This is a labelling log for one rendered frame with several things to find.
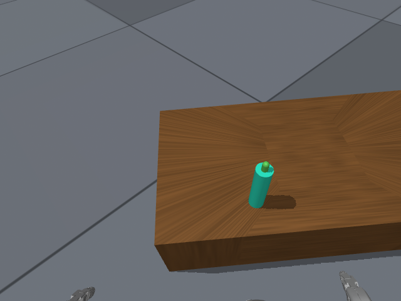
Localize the bottle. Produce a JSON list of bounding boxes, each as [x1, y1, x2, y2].
[[249, 161, 274, 208]]

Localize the right robot hand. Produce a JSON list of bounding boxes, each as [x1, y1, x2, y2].
[[340, 271, 372, 301]]

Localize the left robot hand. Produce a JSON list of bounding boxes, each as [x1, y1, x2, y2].
[[67, 287, 95, 301]]

